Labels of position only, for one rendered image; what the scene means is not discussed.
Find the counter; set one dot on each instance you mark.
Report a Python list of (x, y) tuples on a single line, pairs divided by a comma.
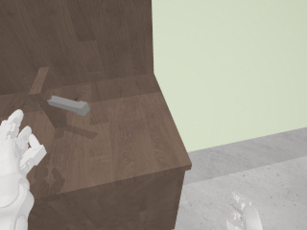
[(121, 166)]

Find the tap lever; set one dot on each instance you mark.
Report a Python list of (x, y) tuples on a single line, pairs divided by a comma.
[(80, 107)]

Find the robot right hand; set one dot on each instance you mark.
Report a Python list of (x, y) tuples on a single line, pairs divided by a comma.
[(248, 219)]

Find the robot left hand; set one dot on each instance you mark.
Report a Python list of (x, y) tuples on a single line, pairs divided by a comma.
[(15, 154)]

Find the robot left forearm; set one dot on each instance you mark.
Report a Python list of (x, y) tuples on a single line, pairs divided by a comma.
[(16, 202)]

